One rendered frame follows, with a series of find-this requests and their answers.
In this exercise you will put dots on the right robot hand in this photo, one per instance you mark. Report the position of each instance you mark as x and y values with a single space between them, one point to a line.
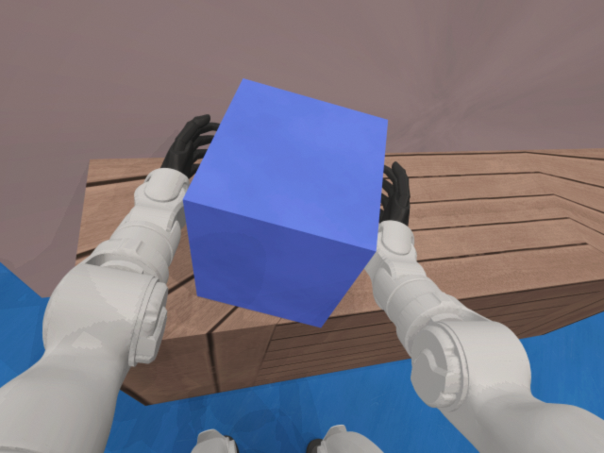
397 205

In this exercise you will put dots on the left robot hand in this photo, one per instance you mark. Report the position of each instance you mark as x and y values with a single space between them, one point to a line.
183 153

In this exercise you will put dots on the pedestal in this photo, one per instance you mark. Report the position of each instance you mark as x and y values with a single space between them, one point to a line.
516 236

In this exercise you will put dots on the right robot thigh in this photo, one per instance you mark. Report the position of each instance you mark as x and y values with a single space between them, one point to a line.
348 442

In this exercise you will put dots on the left robot forearm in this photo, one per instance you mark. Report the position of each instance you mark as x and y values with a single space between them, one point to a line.
147 239

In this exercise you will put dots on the left robot upper arm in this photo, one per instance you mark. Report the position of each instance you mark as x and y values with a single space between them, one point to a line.
105 321

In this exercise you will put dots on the right robot forearm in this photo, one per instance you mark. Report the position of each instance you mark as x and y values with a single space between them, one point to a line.
402 289

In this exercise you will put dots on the carton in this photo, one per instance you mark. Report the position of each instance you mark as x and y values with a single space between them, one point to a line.
282 213

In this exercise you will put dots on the right robot upper arm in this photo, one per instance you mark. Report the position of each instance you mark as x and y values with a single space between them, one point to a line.
477 374

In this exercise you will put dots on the robot left shin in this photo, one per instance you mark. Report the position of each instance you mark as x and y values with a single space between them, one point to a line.
209 434

